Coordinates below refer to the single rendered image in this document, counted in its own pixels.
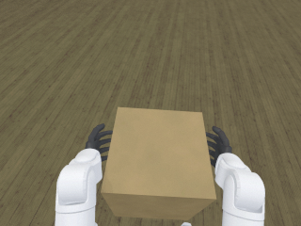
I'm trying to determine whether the carton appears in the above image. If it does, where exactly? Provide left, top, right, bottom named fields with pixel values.
left=101, top=106, right=216, bottom=220

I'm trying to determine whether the robot right forearm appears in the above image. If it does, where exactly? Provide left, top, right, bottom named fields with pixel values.
left=214, top=153, right=265, bottom=226

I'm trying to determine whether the robot left forearm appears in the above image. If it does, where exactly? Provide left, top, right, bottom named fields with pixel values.
left=55, top=148, right=103, bottom=226

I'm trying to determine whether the robot left hand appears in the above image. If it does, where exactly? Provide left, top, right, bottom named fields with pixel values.
left=85, top=123, right=113, bottom=162

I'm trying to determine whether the robot right hand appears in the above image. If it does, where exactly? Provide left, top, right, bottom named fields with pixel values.
left=205, top=126, right=232, bottom=168

